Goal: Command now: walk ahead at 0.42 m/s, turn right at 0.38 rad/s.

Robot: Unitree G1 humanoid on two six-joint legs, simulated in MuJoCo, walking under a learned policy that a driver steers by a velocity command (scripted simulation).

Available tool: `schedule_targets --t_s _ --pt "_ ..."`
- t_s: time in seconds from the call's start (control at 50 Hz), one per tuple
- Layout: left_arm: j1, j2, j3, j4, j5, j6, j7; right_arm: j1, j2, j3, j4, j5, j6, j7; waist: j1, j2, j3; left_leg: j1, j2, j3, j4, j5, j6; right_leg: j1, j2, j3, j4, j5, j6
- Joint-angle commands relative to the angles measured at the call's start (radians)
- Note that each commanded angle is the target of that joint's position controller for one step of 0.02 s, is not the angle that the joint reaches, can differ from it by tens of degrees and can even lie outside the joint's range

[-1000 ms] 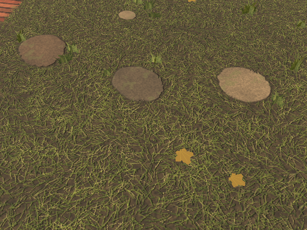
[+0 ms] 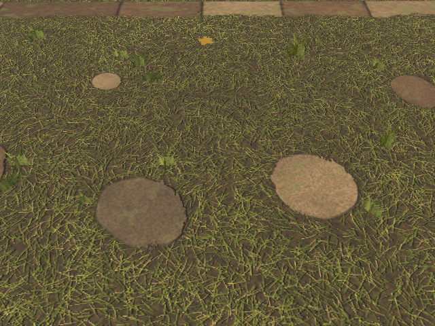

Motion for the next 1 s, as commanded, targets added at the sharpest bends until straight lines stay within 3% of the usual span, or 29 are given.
schedule_targets --t_s 0.02,0.08,0.12,0.16,0.18,0.2,0.22,0.24,0.26,0.28,0.3,0.32,0.34,0.38,0.42,0.46,0.52,0.54,0.56,0.58,0.6,0.62,0.68,0.74,0.84,1.0 --pt "-0.033 0.007 -0.007 -0.059 0.015 -0.014 -0.021 -0.073 -0.127 -0.014 -0.073 0.001 -0.009 -0.021 0.035 0.057 0.093 -0.13 0.266 -0.065 -0.132 0.346 0.114 0.059 0.002 -0.039 -0.193 0.143 0.009" --pt "-0.132 -0.021 -0.026 -0.1 0.026 -0.019 -0.043 0.001 -0.154 -0.014 -0.053 0.017 0.013 -0.029 -0.004 0.056 0.086 -0.058 0.281 -0.035 -0.05 0.532 0.113 0.117 0.043 -0.125 -0.332 0.138 0.01" --pt "-0.142 -0.003 -0.025 -0.121 0.024 -0.017 -0.053 0.022 -0.173 -0.018 -0.041 0.029 0.032 -0.03 0.002 0.087 0.061 0.032 0.308 -0.045 0.025 0.629 0.103 0.139 0.07 -0.137 -0.389 0.061 -0.006" --pt "-0.06 0.052 -0.006 -0.115 0.026 -0.019 -0.058 -0.005 -0.193 -0.026 -0.043 0.039 0.045 -0.033 0.062 0.126 -0.003 0.092 0.31 -0.054 0.162 0.774 0.071 0.251 0.119 -0.156 -0.45 0.003 -0.039" --pt "0.054 0.094 0.015 -0.081 0.028 -0.025 -0.057 -0.029 -0.187 -0.024 -0.048 0.043 0.051 -0.033 0.126 0.109 -0.063 0.089 0.271 -0.034 0.31 0.771 0.039 0.396 0.154 -0.17 -0.542 0.099 -0.064" --pt "0.127 0.183 0.041 -0.065 0.037 -0.025 -0.043 0.006 -0.172 -0.018 -0.057 0.028 0.046 -0.03 0.143 0.036 -0.146 -0.034 0.21 -0.01 0.507 0.582 -0.016 0.614 0.084 -0.085 -0.527 0.507 -0.096" --pt "0.19 0.257 0.046 -0.061 0.066 -0.017 -0.028 0.088 -0.072 0.017 -0.076 -0.007 0.034 -0.018 0.104 -0.179 -0.306 -0.379 0.073 -0.014 0.892 -0.17 -0.085 0.995 -0.19 0.238 -0.412 1.031 -0.273" --pt "0.207 0.175 0.009 -0.058 0.062 -0.019 -0.032 0.172 -0.048 0.027 -0.033 0.012 0.023 -0.001 0.077 -0.149 -0.501 -0.408 0.042 -0.258 1.051 -0.533 -0.101 1.072 -0.315 0.419 -0.445 1.179 -0.389" --pt "0.168 0.142 0.004 -0.062 0.045 -0.012 -0.041 0.129 -0.094 0.013 -0.039 0.055 0.028 0.007 0.087 -0.11 -0.465 -0.438 0.079 -0.302 1.072 -0.493 -0.1 0.981 -0.265 0.339 -0.512 0.9 -0.375" --pt "0.071 0.117 0.0 -0.076 0.029 -0.01 -0.04 0.015 -0.105 0.01 -0.067 0.064 0.038 -0.001 0.081 -0.055 -0.304 -0.517 0.115 -0.264 1.036 -0.445 -0.097 0.848 -0.202 0.245 -0.556 0.655 -0.306" --pt "-0.004 0.086 -0.011 -0.087 0.026 -0.01 -0.035 -0.055 -0.104 0.005 -0.075 0.049 0.052 -0.017 0.067 0.007 -0.195 -0.517 0.143 -0.258 0.96 -0.388 -0.097 0.693 -0.16 0.181 -0.608 0.506 -0.256" --pt "-0.067 0.063 -0.021 -0.093 0.033 -0.012 -0.031 -0.056 -0.105 -0.001 -0.069 0.039 0.075 -0.033 0.027 0.007 -0.147 -0.429 0.164 -0.258 0.875 -0.347 -0.1 0.547 -0.123 0.117 -0.647 0.435 -0.221" --pt "-0.101 0.083 -0.014 -0.096 0.047 -0.009 -0.03 -0.034 -0.088 0.002 -0.063 0.031 0.092 -0.041 0.001 -0.016 -0.124 -0.348 0.152 -0.236 0.787 -0.307 -0.103 0.445 -0.098 0.077 -0.676 0.383 -0.205" --pt "-0.093 0.091 -0.01 -0.086 0.065 -0.007 -0.023 0.0 -0.059 0.007 -0.045 0.024 0.105 -0.055 -0.008 -0.039 -0.135 -0.265 0.131 -0.215 0.662 -0.275 -0.107 0.397 -0.084 0.05 -0.698 0.353 -0.213" --pt "-0.085 0.092 -0.011 -0.077 0.06 -0.003 -0.014 -0.01 -0.062 0.007 -0.041 0.024 0.112 -0.06 -0.002 -0.057 -0.161 -0.221 0.126 -0.213 0.558 -0.191 -0.101 0.404 -0.085 0.055 -0.72 0.217 -0.208" --pt "-0.099 0.088 -0.015 -0.071 0.05 0.007 -0.005 -0.035 -0.075 0.003 -0.04 0.023 0.122 -0.056 0.001 -0.075 -0.151 -0.176 0.121 -0.206 0.473 -0.104 -0.09 0.379 -0.075 0.055 -0.749 -0.035 -0.181" --pt "-0.094 0.054 -0.027 -0.043 0.032 0.021 0.0 -0.049 -0.072 0.002 -0.029 -0.002 0.123 -0.044 -0.015 -0.061 -0.068 -0.079 0.101 -0.179 0.27 0.021 -0.05 0.29 -0.007 0.029 -0.755 -0.437 -0.082" --pt "-0.063 0.039 -0.032 -0.026 0.034 0.022 -0.001 -0.053 -0.095 0.001 -0.035 -0.012 0.121 -0.043 -0.002 -0.027 -0.025 -0.087 0.149 -0.232 0.203 0.022 -0.026 0.277 0.023 0.018 -0.727 -0.486 -0.034" --pt "-0.028 0.047 -0.026 -0.022 0.037 0.024 0.001 -0.075 -0.157 -0.009 -0.043 -0.001 0.117 -0.047 0.047 0.064 0.019 -0.174 0.191 -0.271 0.17 -0.077 0.004 0.303 0.083 -0.035 -0.681 -0.451 0.003" --pt "-0.025 0.036 -0.027 -0.019 0.037 0.026 0.006 -0.098 -0.139 -0.007 -0.032 0.01 0.11 -0.045 0.063 0.153 0.039 -0.321 0.182 -0.289 0.112 -0.269 0.016 0.424 0.12 -0.087 -0.64 -0.339 0.023" --pt "-0.036 0.044 -0.025 -0.014 0.036 0.027 0.011 -0.122 -0.103 0.001 -0.033 0.009 0.099 -0.043 0.064 0.175 0.054 -0.387 0.171 -0.289 0.07 -0.316 -0.003 0.506 0.119 -0.093 -0.598 -0.254 0.024" --pt "-0.033 0.046 -0.022 -0.008 0.036 0.029 0.014 -0.138 -0.091 0.004 -0.031 0.005 0.09 -0.041 0.072 0.184 0.049 -0.4 0.166 -0.282 0.06 -0.292 -0.024 0.545 0.114 -0.094 -0.579 -0.202 0.015" --pt "-0.021 0.051 -0.019 0.02 0.04 0.03 0.012 -0.11 -0.087 0.005 -0.017 0.013 0.069 -0.04 0.056 0.114 0.022 -0.31 0.143 -0.253 0.111 -0.132 -0.044 0.537 0.1 -0.08 -0.575 -0.122 -0.005" --pt "-0.028 0.044 -0.019 0.038 0.034 0.027 0.006 -0.073 -0.086 0.005 0.0 0.017 0.069 -0.042 0.038 0.076 -0.01 -0.239 0.133 -0.238 0.153 -0.008 -0.034 0.537 0.095 -0.081 -0.566 -0.034 -0.004" --pt "-0.02 0.045 -0.018 0.069 0.028 0.032 0.009 -0.058 -0.079 0.008 0.011 0.019 0.079 -0.042 0.031 0.048 -0.031 -0.197 0.121 -0.222 0.181 0.087 -0.031 0.559 0.092 -0.083 -0.546 0.049 -0.001" --pt "-0.01 0.052 -0.018 0.113 0.025 0.045 0.017 -0.055 -0.067 0.011 0.021 0.019 0.091 -0.042 0.035 0.042 -0.014 -0.18 0.107 -0.208 0.186 0.129 -0.034 0.572 0.086 -0.082 -0.537 0.083 0.003"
